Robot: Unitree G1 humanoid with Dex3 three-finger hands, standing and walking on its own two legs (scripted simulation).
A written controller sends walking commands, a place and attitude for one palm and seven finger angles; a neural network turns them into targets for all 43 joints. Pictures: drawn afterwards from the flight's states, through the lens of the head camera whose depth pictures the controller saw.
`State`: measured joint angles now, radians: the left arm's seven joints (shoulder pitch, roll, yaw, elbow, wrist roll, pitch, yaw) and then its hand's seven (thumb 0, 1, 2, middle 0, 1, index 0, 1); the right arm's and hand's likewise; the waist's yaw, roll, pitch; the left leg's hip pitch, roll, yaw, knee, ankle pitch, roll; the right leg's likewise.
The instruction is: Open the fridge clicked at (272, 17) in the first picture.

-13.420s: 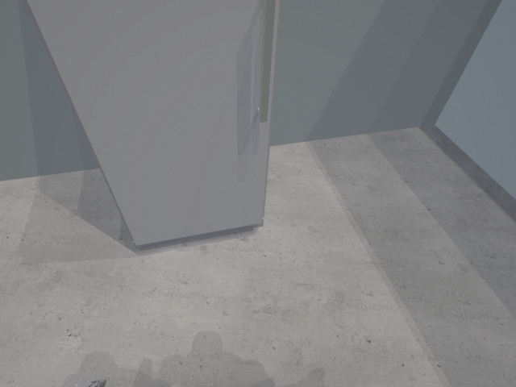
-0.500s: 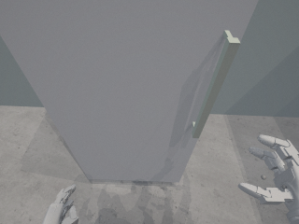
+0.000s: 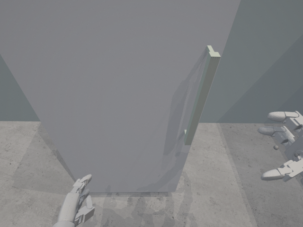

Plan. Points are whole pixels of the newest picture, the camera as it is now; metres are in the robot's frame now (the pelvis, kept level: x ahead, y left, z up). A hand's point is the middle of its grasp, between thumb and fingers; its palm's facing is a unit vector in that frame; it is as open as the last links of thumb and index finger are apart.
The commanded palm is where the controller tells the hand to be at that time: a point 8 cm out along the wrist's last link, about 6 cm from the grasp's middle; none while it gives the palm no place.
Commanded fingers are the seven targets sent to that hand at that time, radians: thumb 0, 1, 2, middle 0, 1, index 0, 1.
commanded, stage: raise the hand to about handle height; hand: right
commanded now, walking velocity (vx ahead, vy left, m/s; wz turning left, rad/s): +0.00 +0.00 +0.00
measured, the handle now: (196, 103) +0.44 -0.13 +0.10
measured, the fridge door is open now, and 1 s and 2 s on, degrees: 0 0 0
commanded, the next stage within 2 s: move the hooked fingers beside the handle in 0.60 s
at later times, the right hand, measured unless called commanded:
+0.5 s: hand (273, 134) +0.29 -0.26 +0.16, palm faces +0.10 +0.99 -0.06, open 14.0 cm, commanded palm +0.25 -0.30 +0.16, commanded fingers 0.00 0.50 -0.30 0.30 1.20 0.30 1.20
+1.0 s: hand (258, 128) +0.31 -0.24 +0.15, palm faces +0.04 +1.00 -0.05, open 14.0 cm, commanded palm +0.27 -0.29 +0.16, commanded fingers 0.00 0.50 -0.30 0.30 1.20 0.30 1.20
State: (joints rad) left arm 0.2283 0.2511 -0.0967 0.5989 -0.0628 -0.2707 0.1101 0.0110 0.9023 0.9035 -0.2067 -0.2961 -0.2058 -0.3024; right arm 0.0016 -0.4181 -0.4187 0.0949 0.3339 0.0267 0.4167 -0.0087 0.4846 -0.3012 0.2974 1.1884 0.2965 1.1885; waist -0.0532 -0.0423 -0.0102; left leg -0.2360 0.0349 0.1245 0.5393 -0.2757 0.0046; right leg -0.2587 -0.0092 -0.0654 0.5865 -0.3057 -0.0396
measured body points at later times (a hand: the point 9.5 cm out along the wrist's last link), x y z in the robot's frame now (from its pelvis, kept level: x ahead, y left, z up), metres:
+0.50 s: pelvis +0.00 +0.01 +0.00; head -0.01 +0.03 +0.45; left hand +0.18 +0.25 -0.06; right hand +0.28 -0.32 +0.17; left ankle +0.01 +0.12 -0.73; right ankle +0.01 -0.09 -0.73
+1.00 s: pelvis +0.00 +0.02 +0.00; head +0.00 +0.04 +0.45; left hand +0.18 +0.26 -0.07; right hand +0.30 -0.30 +0.16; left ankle +0.01 +0.12 -0.73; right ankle +0.01 -0.09 -0.73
